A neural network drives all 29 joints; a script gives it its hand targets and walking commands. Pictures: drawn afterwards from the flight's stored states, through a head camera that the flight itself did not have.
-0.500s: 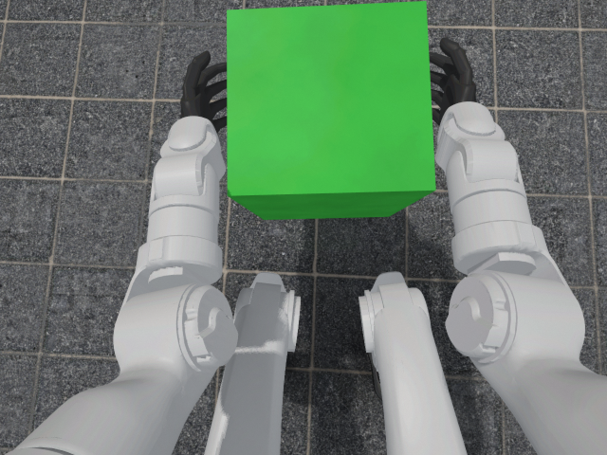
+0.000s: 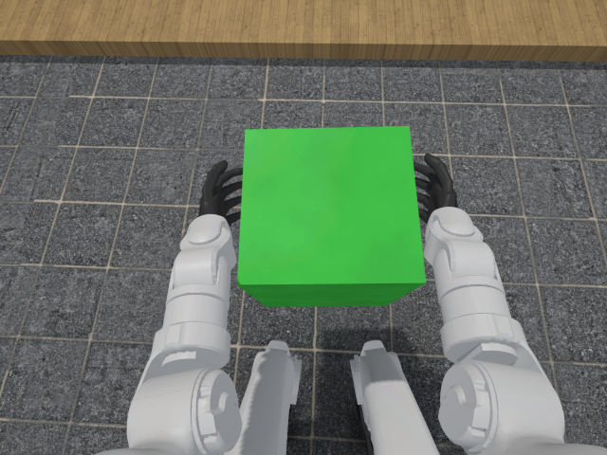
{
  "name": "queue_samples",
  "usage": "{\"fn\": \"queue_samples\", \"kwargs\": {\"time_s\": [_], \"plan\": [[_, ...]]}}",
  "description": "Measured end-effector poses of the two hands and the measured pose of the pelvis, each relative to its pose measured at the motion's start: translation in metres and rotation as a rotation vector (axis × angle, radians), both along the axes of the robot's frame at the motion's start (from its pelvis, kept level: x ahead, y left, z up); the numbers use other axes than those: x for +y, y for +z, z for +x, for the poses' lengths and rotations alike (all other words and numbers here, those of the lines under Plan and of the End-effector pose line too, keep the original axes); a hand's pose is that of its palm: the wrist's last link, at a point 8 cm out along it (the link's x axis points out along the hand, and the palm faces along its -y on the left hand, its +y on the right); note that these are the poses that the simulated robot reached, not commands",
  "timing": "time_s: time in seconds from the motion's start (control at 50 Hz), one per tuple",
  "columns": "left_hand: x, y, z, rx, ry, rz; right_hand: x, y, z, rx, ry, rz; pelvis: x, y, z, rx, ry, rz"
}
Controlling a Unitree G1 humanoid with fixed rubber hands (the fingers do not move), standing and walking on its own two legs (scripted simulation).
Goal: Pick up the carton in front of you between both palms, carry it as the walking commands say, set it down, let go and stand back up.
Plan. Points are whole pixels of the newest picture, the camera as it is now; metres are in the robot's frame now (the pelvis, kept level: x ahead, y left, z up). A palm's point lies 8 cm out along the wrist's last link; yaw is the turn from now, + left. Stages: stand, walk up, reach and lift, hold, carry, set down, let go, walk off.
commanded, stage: reach and lift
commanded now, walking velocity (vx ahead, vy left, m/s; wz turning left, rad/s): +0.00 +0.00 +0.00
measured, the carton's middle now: (326, 231) +0.42 +0.00 -0.11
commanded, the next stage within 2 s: hold in 1.78 s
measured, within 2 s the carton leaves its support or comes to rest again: neither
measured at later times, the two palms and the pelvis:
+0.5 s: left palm (170, 199) +0.37 +0.15 +0.11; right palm (501, 192) +0.38 -0.15 +0.11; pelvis +0.05 +0.00 +0.14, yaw +0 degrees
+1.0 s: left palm (114, 183) +0.35 +0.15 +0.20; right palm (572, 179) +0.35 -0.15 +0.20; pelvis +0.05 +0.00 +0.18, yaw +0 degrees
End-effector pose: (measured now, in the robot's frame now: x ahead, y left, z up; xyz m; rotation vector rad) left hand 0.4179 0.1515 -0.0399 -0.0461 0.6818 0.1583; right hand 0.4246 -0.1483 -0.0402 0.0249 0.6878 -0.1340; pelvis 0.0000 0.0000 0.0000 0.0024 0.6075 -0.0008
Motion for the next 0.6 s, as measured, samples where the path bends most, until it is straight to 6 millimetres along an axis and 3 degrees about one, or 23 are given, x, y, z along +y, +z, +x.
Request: {"fn": "queue_samples", "kwargs": {"time_s": [0.36,0.6], "plan": [[-0.001,0.112,-0.032,-0.001,-0.007,0.000,-0.001,0.112,-0.034,-0.002,-0.008,0.001,0.000,0.103,0.040,-0.221,0.002,-0.002],[-0.001,0.183,-0.050,-0.011,-0.015,0.005,-0.001,0.183,-0.054,-0.011,-0.011,-0.002,0.000,0.156,0.063,-0.419,0.001,-0.002]]}}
